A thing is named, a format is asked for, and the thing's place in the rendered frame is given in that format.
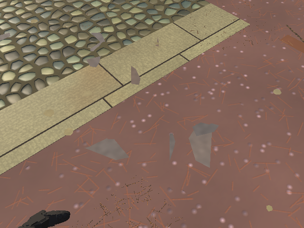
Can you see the robot left hand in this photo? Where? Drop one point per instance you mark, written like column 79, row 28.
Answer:
column 45, row 219

